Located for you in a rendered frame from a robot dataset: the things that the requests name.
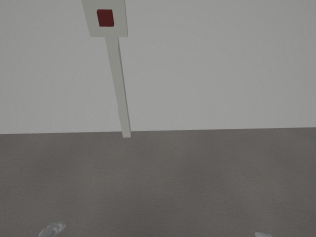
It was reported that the left robot hand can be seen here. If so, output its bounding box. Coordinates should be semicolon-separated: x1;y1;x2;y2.
38;221;66;237

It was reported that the button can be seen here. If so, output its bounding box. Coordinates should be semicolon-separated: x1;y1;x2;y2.
97;9;114;27

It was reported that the panel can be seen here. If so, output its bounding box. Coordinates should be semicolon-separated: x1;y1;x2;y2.
81;0;131;138

